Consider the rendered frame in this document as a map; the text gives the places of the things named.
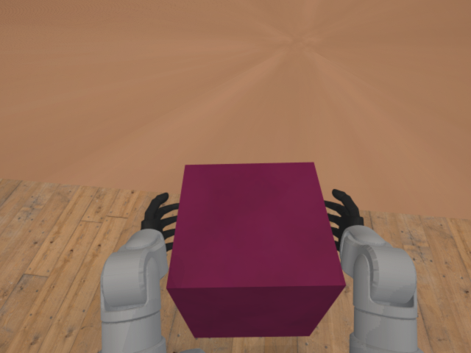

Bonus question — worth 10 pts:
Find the robot left hand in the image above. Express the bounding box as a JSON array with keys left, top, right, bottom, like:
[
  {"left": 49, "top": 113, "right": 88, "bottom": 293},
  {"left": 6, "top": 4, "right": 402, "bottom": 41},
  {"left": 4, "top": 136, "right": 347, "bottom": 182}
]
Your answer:
[{"left": 141, "top": 193, "right": 179, "bottom": 252}]

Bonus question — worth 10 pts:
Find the robot left forearm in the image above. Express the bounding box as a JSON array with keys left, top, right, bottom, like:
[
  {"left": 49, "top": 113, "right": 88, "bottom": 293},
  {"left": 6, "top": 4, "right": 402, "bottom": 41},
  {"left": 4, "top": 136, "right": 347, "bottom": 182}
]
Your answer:
[{"left": 99, "top": 229, "right": 169, "bottom": 353}]

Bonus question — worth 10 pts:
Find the robot right forearm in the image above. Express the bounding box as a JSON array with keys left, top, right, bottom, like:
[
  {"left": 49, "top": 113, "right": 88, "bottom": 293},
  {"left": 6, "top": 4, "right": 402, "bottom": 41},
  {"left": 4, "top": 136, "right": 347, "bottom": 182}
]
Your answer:
[{"left": 339, "top": 225, "right": 424, "bottom": 353}]

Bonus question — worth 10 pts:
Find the robot right hand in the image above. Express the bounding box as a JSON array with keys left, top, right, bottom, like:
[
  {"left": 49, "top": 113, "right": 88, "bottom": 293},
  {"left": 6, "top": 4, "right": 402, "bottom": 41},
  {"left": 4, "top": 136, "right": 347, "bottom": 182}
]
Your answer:
[{"left": 324, "top": 189, "right": 364, "bottom": 251}]

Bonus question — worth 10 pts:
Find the carton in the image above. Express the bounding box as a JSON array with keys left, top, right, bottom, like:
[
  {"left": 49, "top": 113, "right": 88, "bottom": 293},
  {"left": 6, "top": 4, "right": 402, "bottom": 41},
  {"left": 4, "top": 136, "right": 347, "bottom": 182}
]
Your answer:
[{"left": 166, "top": 163, "right": 346, "bottom": 338}]

